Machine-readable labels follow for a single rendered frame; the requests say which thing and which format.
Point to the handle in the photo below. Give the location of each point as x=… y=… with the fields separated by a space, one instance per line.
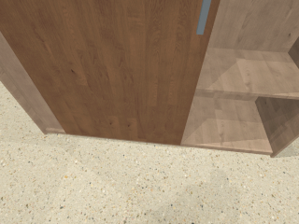
x=202 y=17

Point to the wardrobe door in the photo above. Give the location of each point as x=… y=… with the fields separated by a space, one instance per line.
x=120 y=69
x=25 y=85

